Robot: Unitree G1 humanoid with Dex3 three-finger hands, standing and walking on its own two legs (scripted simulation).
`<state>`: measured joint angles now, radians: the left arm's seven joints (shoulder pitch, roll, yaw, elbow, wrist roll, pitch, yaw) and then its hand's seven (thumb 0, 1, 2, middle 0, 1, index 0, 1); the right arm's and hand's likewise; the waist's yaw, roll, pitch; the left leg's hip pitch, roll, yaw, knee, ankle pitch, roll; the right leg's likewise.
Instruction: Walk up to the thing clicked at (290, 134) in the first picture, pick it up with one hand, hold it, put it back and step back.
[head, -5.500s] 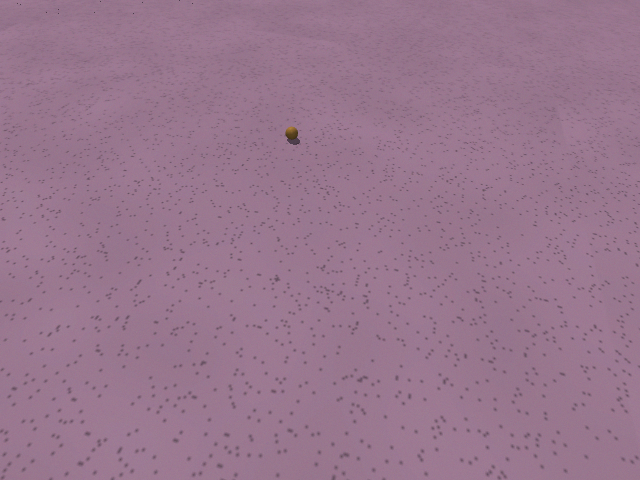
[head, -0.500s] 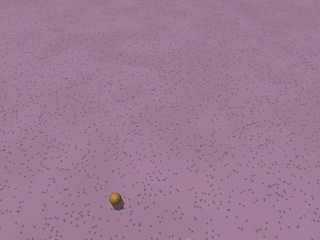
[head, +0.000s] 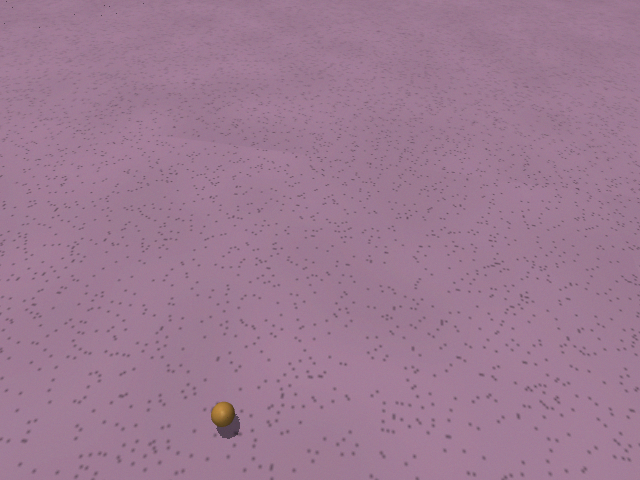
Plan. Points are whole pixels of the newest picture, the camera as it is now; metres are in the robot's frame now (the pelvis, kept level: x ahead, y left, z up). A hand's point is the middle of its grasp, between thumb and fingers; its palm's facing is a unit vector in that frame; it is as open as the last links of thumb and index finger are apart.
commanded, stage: walk up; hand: left
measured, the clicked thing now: (223, 414) +0.45 +0.26 -0.75
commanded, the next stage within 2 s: stand in 0.38 s
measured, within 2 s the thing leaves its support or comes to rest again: neither
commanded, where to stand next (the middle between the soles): +0.09 +0.00 m, yaw +1 degrees
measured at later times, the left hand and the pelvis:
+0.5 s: hand out of the picture +0.09 +0.25 -0.16, palm faces -0.01 -0.94 -0.33, open 7.4 cm; pelvis +0.02 +0.01 +0.00, yaw +0 degrees
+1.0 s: hand out of the picture +0.11 +0.25 -0.15, palm faces +0.00 -0.94 -0.34, open 7.4 cm; pelvis +0.03 +0.00 +0.00, yaw +1 degrees
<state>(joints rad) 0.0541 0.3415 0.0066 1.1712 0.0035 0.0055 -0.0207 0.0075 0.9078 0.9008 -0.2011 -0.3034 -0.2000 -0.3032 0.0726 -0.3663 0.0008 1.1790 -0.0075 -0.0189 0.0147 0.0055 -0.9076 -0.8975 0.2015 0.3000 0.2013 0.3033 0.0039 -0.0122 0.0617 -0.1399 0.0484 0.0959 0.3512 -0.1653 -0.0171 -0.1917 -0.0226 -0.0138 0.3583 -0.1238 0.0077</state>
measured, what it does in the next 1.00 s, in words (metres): stands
